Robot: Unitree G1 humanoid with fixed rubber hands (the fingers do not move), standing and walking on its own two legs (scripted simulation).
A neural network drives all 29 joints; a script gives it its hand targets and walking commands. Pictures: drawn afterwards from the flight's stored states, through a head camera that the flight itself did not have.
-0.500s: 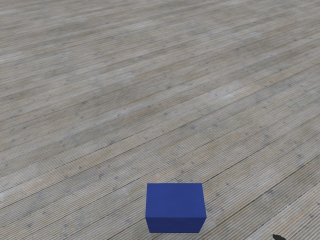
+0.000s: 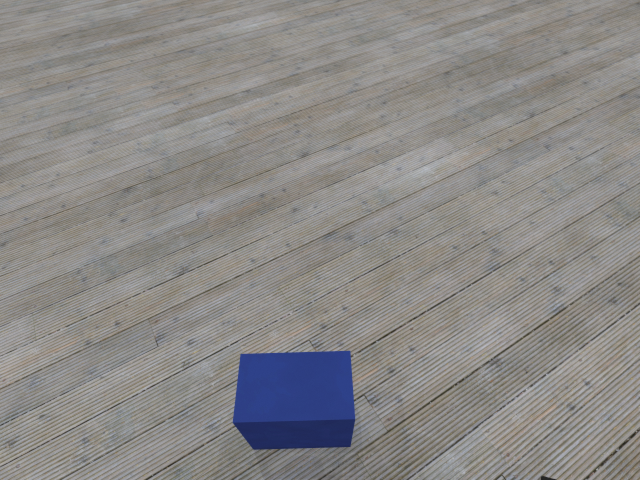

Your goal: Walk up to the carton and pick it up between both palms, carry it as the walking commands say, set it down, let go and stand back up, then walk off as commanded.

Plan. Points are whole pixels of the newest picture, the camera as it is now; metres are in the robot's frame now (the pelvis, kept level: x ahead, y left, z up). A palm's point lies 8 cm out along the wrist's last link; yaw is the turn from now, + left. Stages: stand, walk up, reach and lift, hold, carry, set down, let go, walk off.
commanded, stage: walk off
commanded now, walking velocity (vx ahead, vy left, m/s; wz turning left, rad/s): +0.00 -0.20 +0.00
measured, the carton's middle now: (298, 403) +0.39 +0.10 -0.62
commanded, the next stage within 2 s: stand in 1.74 s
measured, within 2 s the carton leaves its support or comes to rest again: neither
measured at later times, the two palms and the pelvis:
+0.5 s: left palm out of the picture +0.09 +0.15 -0.13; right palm out of the picture -0.03 -0.41 -0.12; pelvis -0.01 -0.12 +0.00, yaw -3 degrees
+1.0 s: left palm out of the picture +0.03 +0.03 -0.15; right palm out of the picture -0.01 -0.48 -0.10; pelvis -0.02 -0.21 +0.01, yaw -3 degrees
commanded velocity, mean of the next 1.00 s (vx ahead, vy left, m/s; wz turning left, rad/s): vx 0.00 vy -0.20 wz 0.00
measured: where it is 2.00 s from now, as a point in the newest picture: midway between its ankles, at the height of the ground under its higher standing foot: outside the picture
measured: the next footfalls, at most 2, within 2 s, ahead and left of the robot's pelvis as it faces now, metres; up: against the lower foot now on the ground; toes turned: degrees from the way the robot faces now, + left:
left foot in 0.08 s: +0.03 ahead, +0.07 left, +0.00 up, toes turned +6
right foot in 0.50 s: +0.03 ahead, -0.27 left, +0.00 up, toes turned -7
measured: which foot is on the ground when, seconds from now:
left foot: up 0.00-0.06, down 0.08-0.50, up 0.52-0.84, down 0.86-1.00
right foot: down 0.00-0.08, up 0.10-0.48, down 0.50-0.86, up 0.88-1.00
